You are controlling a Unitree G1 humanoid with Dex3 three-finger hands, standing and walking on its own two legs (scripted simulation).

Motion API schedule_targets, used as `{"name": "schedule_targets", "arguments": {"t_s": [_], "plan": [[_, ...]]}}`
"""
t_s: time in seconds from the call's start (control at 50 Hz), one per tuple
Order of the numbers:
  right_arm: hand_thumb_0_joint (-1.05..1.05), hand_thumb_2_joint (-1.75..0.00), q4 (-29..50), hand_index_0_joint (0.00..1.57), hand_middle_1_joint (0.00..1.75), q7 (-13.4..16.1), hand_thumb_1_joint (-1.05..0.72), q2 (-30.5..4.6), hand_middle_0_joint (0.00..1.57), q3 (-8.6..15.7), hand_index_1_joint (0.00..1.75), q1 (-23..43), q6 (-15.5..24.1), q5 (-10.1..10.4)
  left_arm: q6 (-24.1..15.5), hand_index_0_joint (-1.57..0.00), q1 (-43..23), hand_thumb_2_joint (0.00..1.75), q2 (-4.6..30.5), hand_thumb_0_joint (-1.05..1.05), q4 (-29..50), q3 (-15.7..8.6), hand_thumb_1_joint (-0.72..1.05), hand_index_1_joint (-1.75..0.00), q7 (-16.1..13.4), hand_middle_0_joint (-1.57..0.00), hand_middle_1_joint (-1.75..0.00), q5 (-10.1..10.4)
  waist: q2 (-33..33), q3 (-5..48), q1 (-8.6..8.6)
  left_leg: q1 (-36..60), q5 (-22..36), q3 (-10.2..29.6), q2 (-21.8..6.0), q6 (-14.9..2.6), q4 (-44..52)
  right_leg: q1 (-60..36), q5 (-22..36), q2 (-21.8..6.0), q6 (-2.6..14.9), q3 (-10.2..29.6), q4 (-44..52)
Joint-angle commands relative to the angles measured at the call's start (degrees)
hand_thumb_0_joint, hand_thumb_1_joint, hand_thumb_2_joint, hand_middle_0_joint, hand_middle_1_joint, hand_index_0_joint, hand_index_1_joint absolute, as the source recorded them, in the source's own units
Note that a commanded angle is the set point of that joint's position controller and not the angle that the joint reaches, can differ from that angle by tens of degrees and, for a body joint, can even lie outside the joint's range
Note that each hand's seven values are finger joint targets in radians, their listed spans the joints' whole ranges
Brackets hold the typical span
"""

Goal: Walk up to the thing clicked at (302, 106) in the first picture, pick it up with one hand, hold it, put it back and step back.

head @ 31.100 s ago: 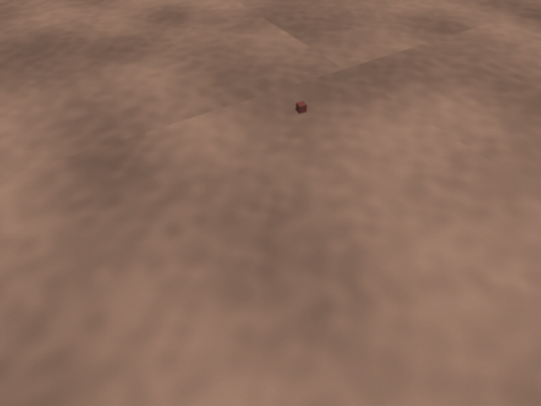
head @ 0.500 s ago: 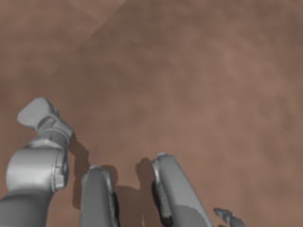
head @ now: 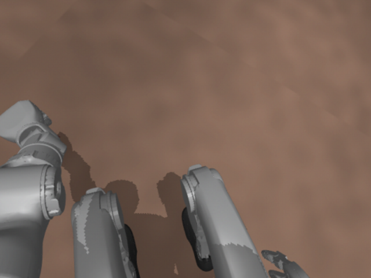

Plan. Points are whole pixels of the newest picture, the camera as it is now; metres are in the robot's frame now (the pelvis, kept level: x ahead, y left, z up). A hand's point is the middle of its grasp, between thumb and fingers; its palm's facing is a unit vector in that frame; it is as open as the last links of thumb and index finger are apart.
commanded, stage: crouch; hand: left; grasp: from above
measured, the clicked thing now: (38, 137) +0.48 +0.26 -0.18
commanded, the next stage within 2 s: lower in 0.48 s
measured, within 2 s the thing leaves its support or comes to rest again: neither
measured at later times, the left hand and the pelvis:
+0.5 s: hand (46, 137) +0.48 +0.26 -0.20, palm faces -0.31 -0.29 -0.91, open 6.7 cm; pelvis +0.00 +0.00 -0.05, yaw -2 degrees
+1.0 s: hand (55, 141) +0.49 +0.25 -0.26, palm faces -0.32 -0.29 -0.90, open 7.0 cm; pelvis +0.00 +0.00 -0.07, yaw -5 degrees
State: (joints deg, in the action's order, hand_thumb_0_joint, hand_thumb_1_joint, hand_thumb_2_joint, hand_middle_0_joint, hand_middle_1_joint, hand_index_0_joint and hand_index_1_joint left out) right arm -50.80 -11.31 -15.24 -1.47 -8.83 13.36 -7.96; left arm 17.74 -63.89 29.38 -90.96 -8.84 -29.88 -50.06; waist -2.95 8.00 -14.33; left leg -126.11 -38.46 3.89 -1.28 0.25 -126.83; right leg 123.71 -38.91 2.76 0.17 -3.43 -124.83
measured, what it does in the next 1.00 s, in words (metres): lowers itself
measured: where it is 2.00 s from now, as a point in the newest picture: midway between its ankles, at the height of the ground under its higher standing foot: (166, 259)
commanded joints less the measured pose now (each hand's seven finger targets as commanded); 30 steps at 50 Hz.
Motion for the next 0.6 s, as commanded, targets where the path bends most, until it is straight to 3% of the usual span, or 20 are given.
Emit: {"name": "schedule_targets", "arguments": {"t_s": [0.0, 0.1, 0.18, 0.2, 0.26, 0.28, 0.34, 0.36, 0.4, 0.48, 0.5, 0.54, 0.58], "plan": [[0.0, -0.9, 0.37, 0.2, 0.3, -0.77, -0.9, -12.46, 0.2, 2.9, 0.3, -13.28, 1.03, -0.1, -0.67, -1.11, -21.84, 0.35, 13.27, 0.0, 5.23, -0.33, 0.63, -0.34, -2.27, -1.09, -0.36, -0.89, -8.89, 37.27, -2.01, 24.18, 11.45, -3.21, 0.64, -1.99, 8.95, -22.1, 13.8, 0.71, 1.08, -1.63, 14.53], [0.0, -0.9, 0.45, 0.2, 0.3, -1.73, -0.9, -12.86, 0.2, 1.94, 0.3, -13.41, 1.44, -0.75, -2.1, -1.09, -21.96, 0.31, 15.69, 0.0, 3.1, -0.56, 0.62, -0.34, -1.9, -1.06, -0.36, -1.67, -7.56, 36.15, -2.48, 20.07, 9.82, -3.33, 0.86, -2.25, 6.62, -22.44, 11.76, 1.23, 0.85, -1.82, 12.99], [0.0, -0.9, 0.73, 0.2, 0.3, -2.19, -0.9, -13.81, 0.2, 1.47, 0.3, -13.41, 1.55, -0.95, -2.95, -1.08, -23.09, 0.31, 18.22, 0.0, 4.33, -1.7, 0.61, -0.34, -2.34, -1.06, -0.36, -2.47, -10.68, 37.46, -1.87, 21.9, 9.87, -2.75, 0.61, -1.97, 5.39, -19.72, 11.37, 1.4, 1.22, -2.75, 10.36], [0.0, -0.9, 0.9, 0.2, 0.3, -2.33, -0.91, -13.73, 0.2, 1.2, 0.3, -13.77, 1.48, -1.06, -3.07, -1.09, -23.29, 0.31, 17.66, 0.0, 4.42, -1.49, 0.62, -0.34, -2.49, -1.07, -0.36, -2.93, -11.45, 36.21, -2.58, 21.69, 9.85, -2.89, 0.58, -1.96, 5.03, -19.51, 11.7, 1.36, 1.21, -2.8, 10.29], [0.0, -0.9, 0.32, 0.2, 0.3, -2.56, -0.91, -14.45, 0.2, 1.41, 0.3, -13.59, 1.55, -1.22, -3.53, -1.07, -24.08, 0.32, 19.1, 0.0, 3.45, -2.5, 0.6, -0.34, -3.48, -1.05, -0.36, -2.82, -12.55, 35.16, -2.3, 19.44, 7.23, -2.53, 0.65, -1.79, 4.88, -16.68, 8.88, 1.53, 1.4, -3.32, 9.35], [0.0, -0.9, 0.49, 0.2, 0.3, -2.75, -0.91, -14.18, 0.2, 1.08, 0.3, -13.83, 1.64, -1.46, -3.58, -1.07, -23.7, 0.35, 18.86, 0.0, 4.05, -2.48, 0.6, -0.35, -3.52, -1.06, -0.36, -2.7, -12.49, 35.15, -2.97, 20.2, 7.32, -2.19, 0.6, -1.79, 4.79, -16.85, 8.89, 1.44, 1.33, -3.65, 9.21], [0.0, -0.9, 0.17, 0.2, 0.3, -2.93, -0.91, -14.4, 0.2, 0.95, 0.3, -13.99, 1.49, -1.4, -3.57, -1.07, -24.15, 0.36, 19.43, 0.0, 4.18, -2.42, 0.58, -0.34, -3.64, -1.06, -0.35, -2.73, -13.66, 36.15, -2.68, 20.88, 8.35, -2.12, 0.44, -1.6, 4.09, -16.75, 10.12, 1.62, 1.41, -4.06, 8.34], [0.0, -0.9, 0.1, 0.2, 0.3, -3.03, -0.91, -14.51, 0.2, 0.88, 0.3, -14.29, 1.46, -1.54, -3.32, -1.06, -24.03, 0.38, 19.1, 0.0, 3.76, -2.15, 0.56, -0.35, -3.39, -1.05, -0.35, -2.66, -12.47, 35.82, -3.49, 21.5, 8.87, -1.88, 0.36, -1.75, 3.34, -16.77, 10.86, 1.63, 1.24, -4.27, 8.14], [0.0, -0.9, -0.21, 0.2, 0.3, -3.27, -0.91, -15.2, 0.2, 1.04, 0.3, -14.6, 1.53, -1.6, -3.38, -1.05, -23.93, 0.42, 20.65, 0.0, 3.74, -3.11, 0.55, -0.36, -3.91, -1.06, -0.36, -2.7, -12.65, 36.86, -2.79, 19.85, 9.68, -1.94, 0.4, -1.81, 2.78, -17.96, 12.0, 1.72, 1.18, -4.22, 7.52], [0.0, -0.9, -0.38, 0.2, 0.3, -3.8, -0.91, -15.54, 0.2, 0.65, 0.3, -15.26, 1.76, -1.5, -2.99, -1.06, -23.38, 0.46, 19.79, 0.0, 2.17, -2.96, 0.55, -0.36, -3.95, -1.07, -0.35, -2.58, -13.44, 34.64, -2.99, 20.34, 10.14, -1.32, 0.2, -1.55, 2.5, -15.19, 12.4, 1.78, 1.41, -4.94, 6.43], [0.0, -0.91, -0.45, 0.2, 0.3, -3.98, -0.92, -15.47, 0.2, 0.53, 0.3, -15.31, 1.85, -1.7, -3.01, -1.06, -22.67, 0.44, 19.29, 0.0, 2.61, -2.55, 0.55, -0.36, -3.65, -1.07, -0.35, -2.88, -14.1, 34.24, -3.79, 20.77, 10.45, -0.94, 0.26, -1.41, 2.58, -14.72, 12.69, 1.66, 1.48, -5.24, 5.84], [0.0, -0.9, -0.33, 0.2, 0.3, -4.19, -0.91, -16.04, 0.2, 0.42, 0.3, -15.76, 1.85, -1.71, -3.13, -1.05, -22.93, 0.43, 20.81, 0.0, 3.09, -3.42, 0.54, -0.35, -3.62, -1.06, -0.34, -2.9, -13.82, 34.32, -3.39, 20.86, 11.4, -0.8, 0.04, -1.47, 2.05, -15.14, 13.71, 1.77, 1.45, -5.44, 5.61], [0.0, -0.91, -0.31, 0.2, 0.3, -4.44, -0.92, -15.96, 0.2, 0.09, 0.3, -15.9, 1.95, -1.78, -3.36, -1.03, -22.59, 0.46, 20.4, 0.0, 1.85, -2.76, 0.49, -0.38, -3.13, -1.05, -0.36, -2.81, -11.89, 33.06, -3.91, 18.1, 10.93, -1.26, 0.24, -1.95, 1.0, -16.23, 13.72, 2.03, 1.1, -5.06, 5.93]]}}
